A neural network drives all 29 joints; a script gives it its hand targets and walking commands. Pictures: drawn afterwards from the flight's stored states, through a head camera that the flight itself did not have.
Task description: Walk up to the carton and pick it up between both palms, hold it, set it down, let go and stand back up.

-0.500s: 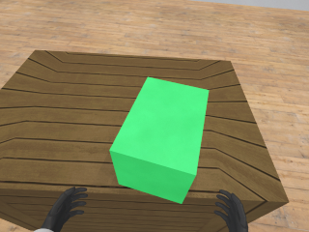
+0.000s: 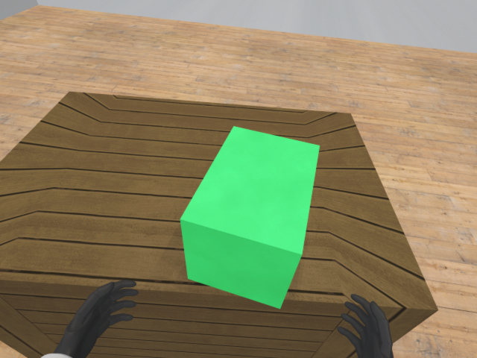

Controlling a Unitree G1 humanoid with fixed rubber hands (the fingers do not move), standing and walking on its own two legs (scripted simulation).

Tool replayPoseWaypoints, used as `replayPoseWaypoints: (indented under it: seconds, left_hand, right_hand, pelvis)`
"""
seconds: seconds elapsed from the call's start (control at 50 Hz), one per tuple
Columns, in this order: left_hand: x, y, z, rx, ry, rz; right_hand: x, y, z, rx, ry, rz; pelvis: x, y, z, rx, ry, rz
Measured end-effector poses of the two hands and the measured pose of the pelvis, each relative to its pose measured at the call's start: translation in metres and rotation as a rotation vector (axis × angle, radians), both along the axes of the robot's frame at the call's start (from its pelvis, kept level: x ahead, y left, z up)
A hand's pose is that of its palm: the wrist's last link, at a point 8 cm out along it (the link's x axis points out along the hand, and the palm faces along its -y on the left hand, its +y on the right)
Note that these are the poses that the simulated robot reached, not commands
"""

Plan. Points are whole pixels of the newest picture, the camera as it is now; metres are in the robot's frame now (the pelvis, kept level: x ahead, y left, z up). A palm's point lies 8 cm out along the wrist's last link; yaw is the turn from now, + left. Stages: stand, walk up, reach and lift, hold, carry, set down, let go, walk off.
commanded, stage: reach and lift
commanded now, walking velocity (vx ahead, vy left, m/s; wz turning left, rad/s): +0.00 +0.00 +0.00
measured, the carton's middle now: (255, 210) +0.41 +0.02 +0.01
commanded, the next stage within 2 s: none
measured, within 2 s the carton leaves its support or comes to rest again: neither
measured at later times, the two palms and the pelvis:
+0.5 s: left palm (104, 283) +0.20 +0.24 +0.05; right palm (381, 321) +0.19 -0.16 +0.06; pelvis -0.01 +0.00 +0.00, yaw -1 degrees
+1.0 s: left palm (120, 225) +0.29 +0.24 +0.09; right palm (385, 276) +0.25 -0.17 +0.08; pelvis +0.01 +0.00 +0.00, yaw -1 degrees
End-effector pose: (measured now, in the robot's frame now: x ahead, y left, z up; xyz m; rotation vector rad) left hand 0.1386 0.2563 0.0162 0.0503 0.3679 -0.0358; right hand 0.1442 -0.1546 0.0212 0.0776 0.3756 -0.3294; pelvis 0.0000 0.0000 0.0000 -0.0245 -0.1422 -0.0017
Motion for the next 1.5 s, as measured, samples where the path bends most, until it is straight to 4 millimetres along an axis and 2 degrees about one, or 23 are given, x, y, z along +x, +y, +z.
replayPoseWaypoints:
  seconds: [0.12,0.24,0.58,0.86,1.1,1.26,1.5]
  left_hand:
    - [0.002,0.001,0.004,-0.008,-0.014,-0.005]
    - [0.014,-0.001,0.012,-0.011,-0.027,-0.011]
    - [0.082,-0.016,0.043,0.001,-0.023,-0.044]
    - [0.124,-0.014,0.058,0.014,-0.017,-0.044]
    - [0.163,-0.019,0.082,0.014,-0.048,-0.065]
    - [0.188,-0.023,0.096,0.007,-0.052,-0.072]
    - [0.217,-0.033,0.111,-0.005,-0.049,-0.082]
  right_hand:
    - [0.001,0.005,0.007,0.011,0.006,0.000]
    - [0.013,0.005,0.015,0.014,0.003,0.026]
    - [0.055,-0.011,0.041,0.022,0.003,0.033]
    - [0.083,-0.016,0.052,0.023,-0.027,0.039]
    - [0.112,-0.021,0.071,0.020,-0.095,0.042]
    - [0.126,-0.026,0.083,0.016,-0.111,0.028]
    - [0.144,-0.031,0.100,0.012,-0.129,0.014]
  pelvis:
    - [-0.007,0.001,-0.001,0.001,-0.012,-0.002]
    - [-0.012,0.002,-0.002,-0.001,-0.018,-0.006]
    - [-0.013,-0.005,0.001,0.009,0.021,-0.011]
    - [0.002,-0.006,0.004,0.006,0.079,-0.011]
    - [0.012,0.000,0.004,0.001,0.084,-0.013]
    - [0.008,0.002,0.005,0.000,0.080,-0.018]
    - [-0.007,0.003,0.005,-0.001,0.100,-0.019]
